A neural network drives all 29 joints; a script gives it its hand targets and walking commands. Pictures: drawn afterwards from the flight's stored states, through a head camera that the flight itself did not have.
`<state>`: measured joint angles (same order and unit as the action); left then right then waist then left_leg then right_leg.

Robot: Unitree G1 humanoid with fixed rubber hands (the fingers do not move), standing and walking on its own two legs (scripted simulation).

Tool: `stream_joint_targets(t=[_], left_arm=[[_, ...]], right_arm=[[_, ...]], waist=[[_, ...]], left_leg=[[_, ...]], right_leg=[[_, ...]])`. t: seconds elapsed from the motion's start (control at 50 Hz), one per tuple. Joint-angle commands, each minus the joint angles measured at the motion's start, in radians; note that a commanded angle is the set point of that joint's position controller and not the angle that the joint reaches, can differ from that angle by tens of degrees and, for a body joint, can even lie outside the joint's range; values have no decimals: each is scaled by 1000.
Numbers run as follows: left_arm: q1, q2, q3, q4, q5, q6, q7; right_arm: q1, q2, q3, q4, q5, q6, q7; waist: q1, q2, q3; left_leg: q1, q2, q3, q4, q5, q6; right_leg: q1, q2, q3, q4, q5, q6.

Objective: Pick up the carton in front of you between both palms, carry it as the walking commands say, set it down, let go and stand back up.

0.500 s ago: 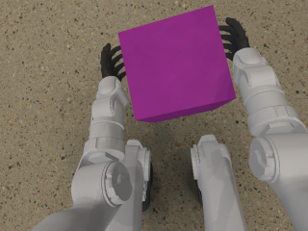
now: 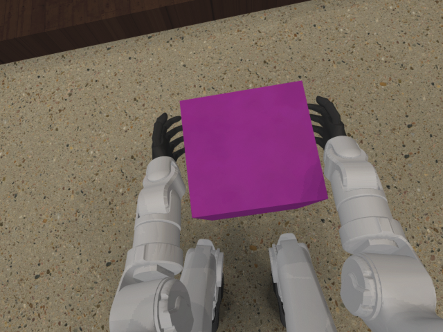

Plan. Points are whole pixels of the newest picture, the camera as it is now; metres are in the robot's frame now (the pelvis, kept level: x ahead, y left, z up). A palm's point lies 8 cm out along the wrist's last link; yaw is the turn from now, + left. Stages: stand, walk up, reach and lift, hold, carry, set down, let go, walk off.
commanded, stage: reach and lift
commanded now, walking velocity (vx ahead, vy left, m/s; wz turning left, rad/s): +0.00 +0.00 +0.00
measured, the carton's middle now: (248, 163) +0.44 -0.02 -0.13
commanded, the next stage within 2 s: hold in 1.92 s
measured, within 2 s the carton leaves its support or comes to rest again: neither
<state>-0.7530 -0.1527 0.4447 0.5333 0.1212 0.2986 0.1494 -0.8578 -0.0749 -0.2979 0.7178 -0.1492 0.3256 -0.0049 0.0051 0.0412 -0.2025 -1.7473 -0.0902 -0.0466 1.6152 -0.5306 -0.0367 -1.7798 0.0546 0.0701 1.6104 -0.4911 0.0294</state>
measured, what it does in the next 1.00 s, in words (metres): rises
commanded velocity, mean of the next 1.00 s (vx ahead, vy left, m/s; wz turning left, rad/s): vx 0.00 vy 0.00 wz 0.00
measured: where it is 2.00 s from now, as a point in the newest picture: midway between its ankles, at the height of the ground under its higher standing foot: (248, 308)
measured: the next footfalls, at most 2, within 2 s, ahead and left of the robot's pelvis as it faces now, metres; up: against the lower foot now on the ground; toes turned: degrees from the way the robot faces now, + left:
none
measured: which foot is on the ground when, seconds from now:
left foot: down 0.00-1.00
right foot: down 0.00-1.00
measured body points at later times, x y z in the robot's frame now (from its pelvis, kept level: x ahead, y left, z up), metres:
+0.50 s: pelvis +0.05 +0.00 +0.14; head +0.15 -0.02 +0.58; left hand +0.41 +0.14 +0.11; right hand +0.42 -0.17 +0.10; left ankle +0.09 +0.12 -0.51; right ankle +0.10 -0.12 -0.51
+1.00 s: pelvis +0.08 +0.00 +0.23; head +0.05 +0.00 +0.68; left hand +0.39 +0.15 +0.25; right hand +0.38 -0.16 +0.24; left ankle +0.09 +0.12 -0.51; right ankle +0.10 -0.12 -0.51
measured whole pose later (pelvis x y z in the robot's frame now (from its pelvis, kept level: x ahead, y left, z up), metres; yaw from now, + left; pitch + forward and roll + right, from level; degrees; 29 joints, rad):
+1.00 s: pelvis +0.08 +0.00 +0.23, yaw -1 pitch -1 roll +0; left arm -0.29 -0.16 0.28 0.42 0.26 0.55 0.02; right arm -0.27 0.15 -0.26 0.40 -0.27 0.58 -0.03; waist -0.01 0.01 -0.07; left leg -0.21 -0.04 -0.09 0.47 -0.24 0.00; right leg -0.23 0.02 0.07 0.45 -0.21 0.01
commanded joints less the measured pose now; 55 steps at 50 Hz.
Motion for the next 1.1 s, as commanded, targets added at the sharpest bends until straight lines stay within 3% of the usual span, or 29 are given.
stream_joint_targets(t=[0.0, 0.2, 0.48, 0.82, 0.88, 0.96, 1.08], left_arm=[[-625, -1010, -662, 57, -128, 14, -253], [-450, -1012, -623, 118, -82, 10, -290], [-189, -1022, -651, 104, -37, 13, -324], [83, -1033, -740, -37, -64, 184, -369], [97, -1018, -734, -68, -62, 230, -374], [78, -990, -674, -51, -36, 275, -387], [-37, -1013, -618, -25, -15, 282, -404]], right_arm=[[-526, 1124, 528, -51, 150, -14, 230], [-365, 1172, 493, -32, 107, -25, 213], [-138, 1193, 535, -120, 76, -29, 213], [85, 1175, 630, -328, 117, 141, 233], [105, 1160, 620, -358, 113, 189, 233], [99, 1145, 553, -337, 88, 236, 240], [-30, 1160, 513, -324, 69, 245, 263]], waist=[[-23, -90, -877], [-11, -77, -690], [-7, -63, -510], [-7, -36, -217], [-14, -27, -132], [-17, -19, -4], [-13, -18, 5]], left_leg=[[471, -109, 81, -237, 177, -11], [623, -89, 45, -438, 183, 7], [995, -48, -19, -747, 339, 27], [1507, 2, -53, -1137, 581, 22], [1558, 7, -54, -1194, 558, 21], [1548, 14, -50, -1247, 422, 26], [1540, 22, -45, -1246, 320, 35]], right_leg=[[683, 109, -93, -236, 217, -19], [893, 97, -42, -443, 231, -23], [1221, 65, 7, -740, 366, -29], [1632, 37, 13, -1125, 544, -25], [1664, 34, 6, -1179, 513, -27], [1668, 30, -3, -1221, 394, -34], [1668, 24, -12, -1212, 305, -39]])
